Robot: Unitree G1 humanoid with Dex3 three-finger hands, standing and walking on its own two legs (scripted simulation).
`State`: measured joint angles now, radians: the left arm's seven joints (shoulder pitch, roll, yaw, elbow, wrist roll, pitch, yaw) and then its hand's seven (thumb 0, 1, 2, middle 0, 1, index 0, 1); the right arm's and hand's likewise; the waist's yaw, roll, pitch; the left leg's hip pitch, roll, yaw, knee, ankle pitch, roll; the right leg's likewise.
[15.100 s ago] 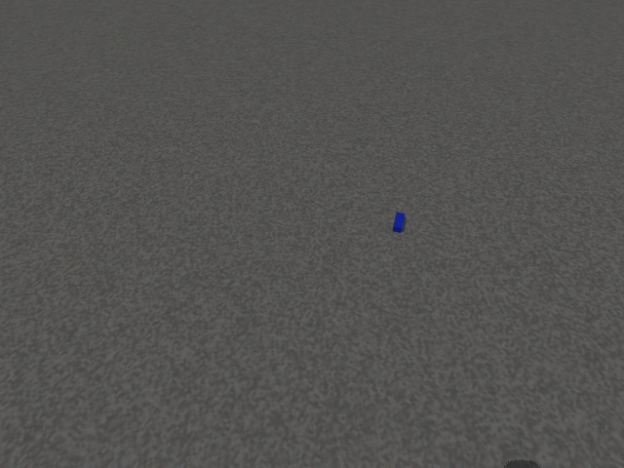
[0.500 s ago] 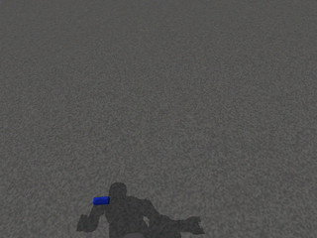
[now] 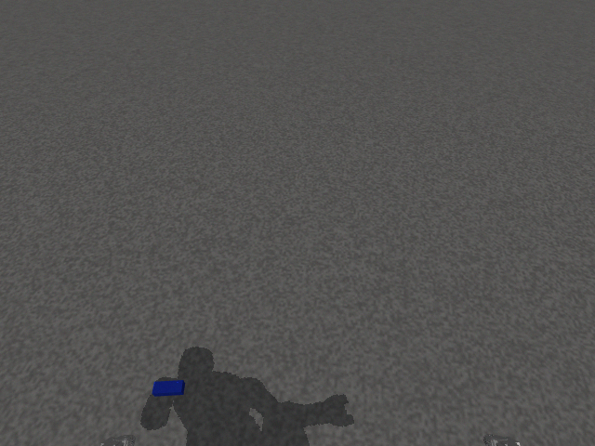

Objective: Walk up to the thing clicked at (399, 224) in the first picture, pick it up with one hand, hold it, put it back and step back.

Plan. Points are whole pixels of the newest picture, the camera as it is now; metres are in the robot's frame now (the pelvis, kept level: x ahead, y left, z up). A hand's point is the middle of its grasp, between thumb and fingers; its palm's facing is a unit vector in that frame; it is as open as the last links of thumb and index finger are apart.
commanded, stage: stand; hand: left
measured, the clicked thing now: (168, 388) +0.42 +0.44 -0.76
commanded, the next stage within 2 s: none
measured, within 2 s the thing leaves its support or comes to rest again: neither
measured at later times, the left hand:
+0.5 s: hand out of the picture +0.07 +0.25 -0.15, palm faces -0.01 -0.95 -0.33, open 7.4 cm
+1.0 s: hand out of the picture +0.10 +0.26 -0.15, palm faces -0.02 -0.94 -0.33, open 7.4 cm
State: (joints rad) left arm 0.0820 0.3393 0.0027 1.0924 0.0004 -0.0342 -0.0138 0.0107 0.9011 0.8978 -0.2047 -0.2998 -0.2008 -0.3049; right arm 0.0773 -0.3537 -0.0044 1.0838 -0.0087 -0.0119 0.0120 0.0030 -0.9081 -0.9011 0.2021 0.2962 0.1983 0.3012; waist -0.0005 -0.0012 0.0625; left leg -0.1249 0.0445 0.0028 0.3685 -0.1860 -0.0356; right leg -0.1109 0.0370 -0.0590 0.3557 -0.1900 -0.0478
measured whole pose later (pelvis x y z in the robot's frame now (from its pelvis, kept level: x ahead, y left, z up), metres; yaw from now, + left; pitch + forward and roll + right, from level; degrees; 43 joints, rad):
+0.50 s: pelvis +0.00 +0.01 +0.00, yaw +0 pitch -3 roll +0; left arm 0.09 0.34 0.00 1.17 0.00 -0.02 -0.01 0.01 0.90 0.90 -0.20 -0.30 -0.20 -0.30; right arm 0.09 -0.34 0.00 1.16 -0.02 -0.01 0.01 0.00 -0.91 -0.90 0.20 0.30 0.20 0.30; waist 0.01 0.01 0.05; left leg -0.12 0.04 0.01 0.32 -0.16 -0.03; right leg -0.11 0.03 -0.05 0.32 -0.16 -0.04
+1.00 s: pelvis +0.01 +0.01 +0.00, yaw +0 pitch -2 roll +0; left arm 0.09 0.34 0.00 1.15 0.00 -0.02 -0.01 0.01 0.90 0.90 -0.20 -0.30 -0.20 -0.30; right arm 0.09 -0.35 0.01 1.15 -0.01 -0.01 0.01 0.00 -0.91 -0.90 0.20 0.30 0.20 0.30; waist 0.00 0.01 0.04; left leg -0.11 0.03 0.02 0.31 -0.18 -0.02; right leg -0.10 0.02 -0.04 0.30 -0.17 -0.03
